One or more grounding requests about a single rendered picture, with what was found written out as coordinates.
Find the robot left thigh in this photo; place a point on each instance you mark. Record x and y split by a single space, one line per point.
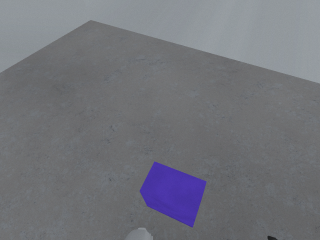
139 234

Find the carton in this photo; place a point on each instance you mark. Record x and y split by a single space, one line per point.
173 193

